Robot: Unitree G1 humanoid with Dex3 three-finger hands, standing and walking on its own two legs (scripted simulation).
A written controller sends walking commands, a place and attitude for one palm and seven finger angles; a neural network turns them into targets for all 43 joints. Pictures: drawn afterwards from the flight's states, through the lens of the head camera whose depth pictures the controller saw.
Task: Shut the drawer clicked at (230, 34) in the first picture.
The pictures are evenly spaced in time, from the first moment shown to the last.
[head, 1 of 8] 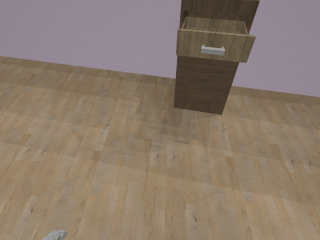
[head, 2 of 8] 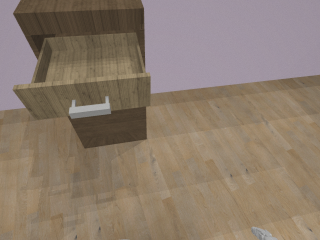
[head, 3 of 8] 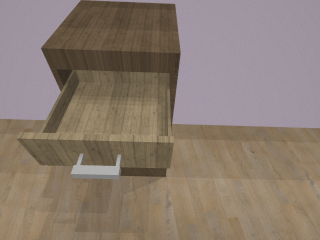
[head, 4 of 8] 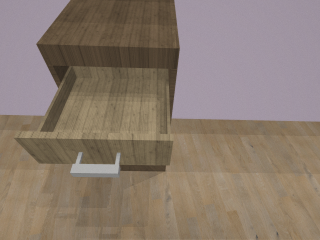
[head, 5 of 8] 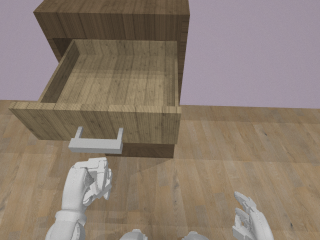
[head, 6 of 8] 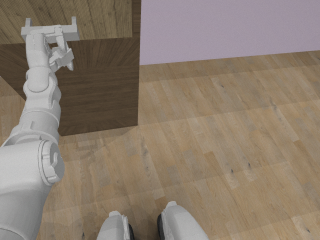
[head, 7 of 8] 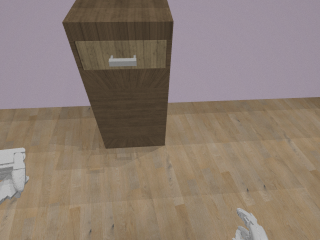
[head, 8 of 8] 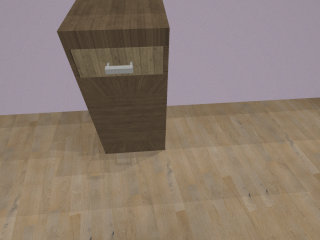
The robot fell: no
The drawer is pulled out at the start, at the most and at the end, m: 0.29 0.29 0.00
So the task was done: yes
